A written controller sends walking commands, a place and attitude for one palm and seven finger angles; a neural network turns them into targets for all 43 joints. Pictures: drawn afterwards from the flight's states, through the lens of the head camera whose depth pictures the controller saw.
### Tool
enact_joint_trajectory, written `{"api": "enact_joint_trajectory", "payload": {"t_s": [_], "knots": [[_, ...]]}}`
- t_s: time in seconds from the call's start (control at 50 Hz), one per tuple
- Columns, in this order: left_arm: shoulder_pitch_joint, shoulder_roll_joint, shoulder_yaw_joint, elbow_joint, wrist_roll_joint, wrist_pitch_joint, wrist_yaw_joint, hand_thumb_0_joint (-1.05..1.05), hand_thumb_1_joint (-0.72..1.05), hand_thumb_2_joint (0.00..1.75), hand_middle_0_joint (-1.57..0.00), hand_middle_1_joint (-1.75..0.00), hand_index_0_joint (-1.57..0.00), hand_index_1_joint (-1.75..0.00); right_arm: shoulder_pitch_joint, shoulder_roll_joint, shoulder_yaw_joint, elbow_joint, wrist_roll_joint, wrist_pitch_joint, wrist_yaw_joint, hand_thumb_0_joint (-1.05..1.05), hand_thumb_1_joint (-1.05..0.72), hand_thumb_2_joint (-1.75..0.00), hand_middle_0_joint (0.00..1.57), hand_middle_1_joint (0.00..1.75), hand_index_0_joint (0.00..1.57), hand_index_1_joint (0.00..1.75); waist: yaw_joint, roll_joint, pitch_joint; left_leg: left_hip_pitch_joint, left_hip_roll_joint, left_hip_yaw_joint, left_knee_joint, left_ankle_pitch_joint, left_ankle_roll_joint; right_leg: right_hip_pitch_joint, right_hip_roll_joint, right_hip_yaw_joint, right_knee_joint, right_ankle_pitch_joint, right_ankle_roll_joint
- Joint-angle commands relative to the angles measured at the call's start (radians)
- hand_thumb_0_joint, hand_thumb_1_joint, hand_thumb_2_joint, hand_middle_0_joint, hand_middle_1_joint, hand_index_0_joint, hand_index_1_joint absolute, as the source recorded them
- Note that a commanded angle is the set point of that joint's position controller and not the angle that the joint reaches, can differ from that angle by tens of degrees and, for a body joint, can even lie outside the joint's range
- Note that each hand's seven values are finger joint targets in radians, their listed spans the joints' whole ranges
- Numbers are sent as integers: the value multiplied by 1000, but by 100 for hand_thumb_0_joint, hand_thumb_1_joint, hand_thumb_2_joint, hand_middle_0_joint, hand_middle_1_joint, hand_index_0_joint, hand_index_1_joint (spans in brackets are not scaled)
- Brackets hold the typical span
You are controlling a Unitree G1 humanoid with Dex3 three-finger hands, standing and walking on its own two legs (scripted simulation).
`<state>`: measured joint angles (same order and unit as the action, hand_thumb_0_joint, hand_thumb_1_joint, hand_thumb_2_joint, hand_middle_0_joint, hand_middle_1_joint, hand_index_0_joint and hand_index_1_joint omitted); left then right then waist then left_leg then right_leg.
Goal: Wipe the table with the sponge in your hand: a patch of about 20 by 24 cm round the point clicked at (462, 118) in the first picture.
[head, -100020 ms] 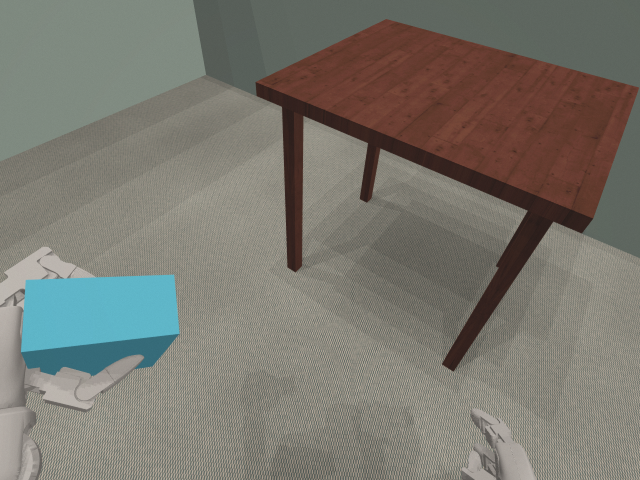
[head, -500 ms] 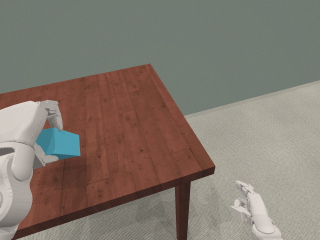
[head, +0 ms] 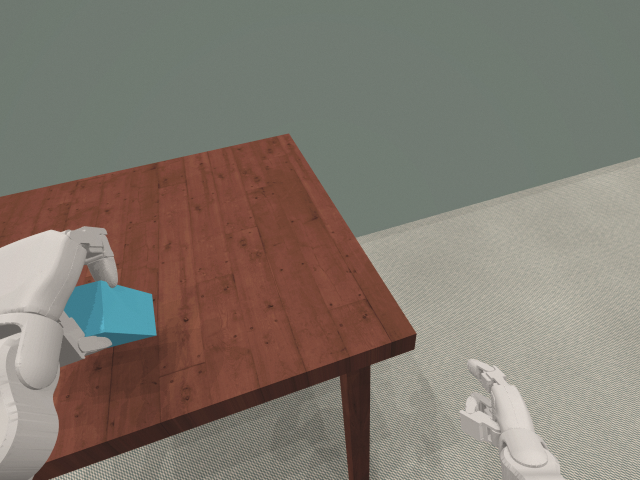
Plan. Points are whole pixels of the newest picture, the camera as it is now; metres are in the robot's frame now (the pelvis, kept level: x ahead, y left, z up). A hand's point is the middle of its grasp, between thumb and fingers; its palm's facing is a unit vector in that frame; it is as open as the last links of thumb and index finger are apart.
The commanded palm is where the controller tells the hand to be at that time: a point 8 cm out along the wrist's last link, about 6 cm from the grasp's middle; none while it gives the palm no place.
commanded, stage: bring the sponge back beside the body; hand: left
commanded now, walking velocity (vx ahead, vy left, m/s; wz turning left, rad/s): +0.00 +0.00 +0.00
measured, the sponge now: (81, 326) +0.21 +0.33 +0.13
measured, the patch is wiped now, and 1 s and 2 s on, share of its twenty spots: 1.00 1.00 1.00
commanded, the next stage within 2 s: step back with the hand held close in 0.66 s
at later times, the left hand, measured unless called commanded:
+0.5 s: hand (102, 320) +0.20 +0.27 +0.17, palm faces +0.23 -0.17 -0.96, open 8.8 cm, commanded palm +0.15 +0.27 +0.24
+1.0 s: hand (146, 298) +0.21 +0.22 +0.19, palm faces +0.32 -0.85 -0.42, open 8.9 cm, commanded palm +0.15 +0.28 +0.24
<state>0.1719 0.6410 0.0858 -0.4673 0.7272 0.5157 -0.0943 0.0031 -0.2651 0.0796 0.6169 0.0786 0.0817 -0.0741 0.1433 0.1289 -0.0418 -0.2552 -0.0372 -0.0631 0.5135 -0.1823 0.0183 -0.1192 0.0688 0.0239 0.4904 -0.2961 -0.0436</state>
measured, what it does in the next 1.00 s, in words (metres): stands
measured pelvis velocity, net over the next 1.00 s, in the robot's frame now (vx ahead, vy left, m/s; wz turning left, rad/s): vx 0.00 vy -0.01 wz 0.02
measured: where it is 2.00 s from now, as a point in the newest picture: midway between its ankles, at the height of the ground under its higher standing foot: outside the picture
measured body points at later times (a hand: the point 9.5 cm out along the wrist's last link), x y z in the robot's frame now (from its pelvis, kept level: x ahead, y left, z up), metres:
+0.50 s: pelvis +0.00 -0.01 +0.00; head -0.04 -0.06 +0.44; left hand +0.18 +0.28 +0.22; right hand +0.27 -0.19 -0.06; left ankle +0.06 +0.10 -0.74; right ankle -0.02 -0.10 -0.74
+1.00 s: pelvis +0.00 -0.01 +0.00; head -0.01 +0.00 +0.45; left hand +0.19 +0.26 +0.22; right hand +0.19 -0.22 -0.07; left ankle +0.03 +0.10 -0.74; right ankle -0.01 -0.10 -0.73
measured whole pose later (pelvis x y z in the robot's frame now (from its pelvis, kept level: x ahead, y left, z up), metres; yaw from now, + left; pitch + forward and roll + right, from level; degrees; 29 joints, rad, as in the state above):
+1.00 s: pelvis +0.00 -0.01 +0.00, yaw +1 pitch +0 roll -1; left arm 0.37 0.46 0.30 -0.64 -0.06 0.07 0.07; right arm 0.20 -0.22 0.08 0.51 0.04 0.06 -0.06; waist 0.03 0.00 -0.03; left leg -0.34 -0.04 -0.09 0.59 -0.26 0.01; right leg -0.23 0.08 0.00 0.55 -0.31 -0.05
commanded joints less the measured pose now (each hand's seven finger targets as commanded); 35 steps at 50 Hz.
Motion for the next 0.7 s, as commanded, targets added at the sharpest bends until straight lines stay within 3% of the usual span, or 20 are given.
{"api": "enact_joint_trajectory", "payload": {"t_s": [0.0, 0.04, 0.06, 0.08, 0.14, 0.16, 0.18, 0.26, 0.3, 0.34, 0.36, 0.38, 0.44, 0.46, 0.52, 0.56, 0.62, 0.66, 0.68], "knots": [[-130, 180, 109, -188, 19, -8, 30, 0, 10, 130, -120, -160, -120, -160, -257, -96, -41, -207, -3, -62, -3, 0, -90, -90, 20, 30, 20, 30, -8, -55, -105, 102, 6, -17, -54, 70, 12, -89, -24, 42, -107, 111, -20], [-149, 204, 117, -235, 31, -18, 37, 0, 10, 130, -120, -160, -120, -160, -256, -95, -44, -209, -11, -66, -8, 0, -90, -90, 20, 30, 20, 30, -6, -52, -121, 114, 3, -15, -50, 70, 16, -86, -28, 44, -105, 106, -18], [-173, 228, 130, -283, 49, -16, 46, 0, 10, 130, -120, -160, -120, -160, -281, -89, -36, -220, -6, -76, -8, 0, -90, -90, 20, 30, 20, 30, -6, -17, -134, 124, 3, -21, -54, 64, 17, -89, -15, 74, -105, 81, -32], [-179, 230, 129, -298, 55, -22, 55, 0, 10, 130, -120, -160, -120, -160, -260, -90, -41, -217, -15, -79, -10, 0, -90, -90, 20, 30, 20, 30, -2, -13, -154, 125, 0, -19, -45, 85, 18, -73, -21, 57, -97, 102, -31], [-148, 255, 160, -297, 71, -30, 76, 0, 10, 130, -120, -160, -120, -160, -232, -91, -47, -204, -21, -69, -7, 0, -90, -90, 20, 30, 20, 30, 2, -13, -143, 134, -1, -17, -40, 118, 15, -70, -17, 60, -98, 126, -33], [-162, 277, 181, -318, 82, -24, 81, 0, 10, 130, -120, -160, -120, -160, -260, -88, -41, -215, -16, -75, -5, 0, -90, -90, 20, 30, 20, 30, 8, 13, -144, 135, -2, -22, -45, 113, 15, -68, -6, 90, -99, 122, -46], [-152, 253, 168, -284, 75, -25, 87, 0, 10, 130, -120, -160, -120, -160, -237, -88, -45, -206, -20, -69, -6, 0, -90, -90, 20, 30, 20, 30, 3, -20, -132, 125, -2, -17, -41, 115, 14, -66, -12, 71, -99, 125, -39], [-117, 196, 141, -230, 58, -11, 84, 0, 10, 130, -120, -160, -120, -160, -263, -85, -45, -208, -6, -60, 4, 0, -90, -90, 20, 30, 20, 30, 1, -17, -92, 126, 2, -17, -52, 94, 8, -92, -5, 88, -112, 109, -41], [-89, 172, 125, -188, 31, -10, 79, 0, 10, 130, -120, -160, -120, -160, -237, -92, -49, -200, -7, -55, 1, 0, -90, -90, 20, 30, 20, 30, -4, -78, -76, 109, 6, -12, -51, 75, 8, -95, -16, 58, -115, 102, -23], [-82, 152, 104, -183, 20, -5, 69, 0, 10, 130, -120, -160, -120, -160, -245, -95, -49, -200, -7, -54, -3, 0, -90, -90, 20, 30, 20, 30, -7, -88, -80, 112, 4, -7, -44, 72, 12, -98, -24, 57, -116, 114, -14], [-95, 144, 94, -197, 29, 3, 65, 0, 10, 130, -120, -160, -120, -160, -276, -88, -41, -210, 0, -63, -2, 0, -90, -90, 20, 30, 20, 30, -12, -61, -64, 113, 5, -11, -52, 59, 12, -116, -15, 79, -123, 85, -25], [-95, 138, 86, -203, 25, -1, 64, 0, 10, 130, -120, -160, -120, -160, -258, -91, -44, -208, -4, -63, -3, 0, -90, -90, 20, 30, 20, 30, -12, -71, -78, 106, 5, -9, -49, 64, 12, -101, -22, 56, -116, 99, -19], [-112, 177, 101, -260, 38, -10, 67, 0, 10, 130, -120, -160, -120, -160, -252, -92, -46, -209, -13, -66, -8, 0, -90, -90, 20, 30, 20, 30, -8, -55, -109, 124, 2, -9, -46, 83, 16, -85, -26, 58, -109, 116, -18], [-141, 207, 117, -296, 56, -7, 71, 0, 10, 130, -120, -160, -120, -160, -277, -87, -39, -219, -11, -75, -7, 0, -90, -90, 20, 30, 20, 30, -5, -19, -110, 124, 2, -14, -54, 71, 16, -90, -16, 80, -110, 87, -30], [-132, 229, 139, -296, 69, -22, 85, 0, 10, 130, -120, -160, -120, -160, -243, -89, -46, -207, -22, -73, -10, 0, -90, -90, 20, 30, 20, 30, 1, -27, -133, 131, -2, -9, -46, 102, 15, -69, -19, 63, -104, 113, -29], [-157, 261, 165, -315, 84, -16, 92, 0, 10, 130, -120, -160, -120, -160, -262, -87, -42, -210, -16, -73, -7, 0, -90, -90, 20, 30, 20, 30, 3, 22, -129, 135, -2, -14, -54, 95, 12, -70, -8, 97, -110, 95, -43], [-130, 212, 137, -227, 66, -16, 91, 0, 10, 130, -120, -160, -120, -160, -239, -88, -46, -200, -16, -60, -3, 0, -90, -90, 20, 30, 20, 30, -2, -32, -75, 118, 1, -7, -53, 80, 8, -94, -13, 73, -121, 83, -31], [-135, 200, 135, -209, 60, -6, 82, 0, 10, 130, -120, -160, -120, -160, -268, -86, -44, -208, -7, -62, -1, 0, -90, -90, 20, 30, 20, 30, 1, -33, -68, 117, 1, -10, -60, 69, 8, -99, -6, 91, -125, 74, -36], [-116, 180, 121, -191, 47, -7, 79, 0, 10, 130, -120, -160, -120, -160, -255, -90, -47, -204, -9, -60, -3, 0, -90, -90, 20, 30, 20, 30, -2, -61, -73, 112, 2, -5, -54, 62, 9, -97, -14, 77, -125, 76, -26]]}}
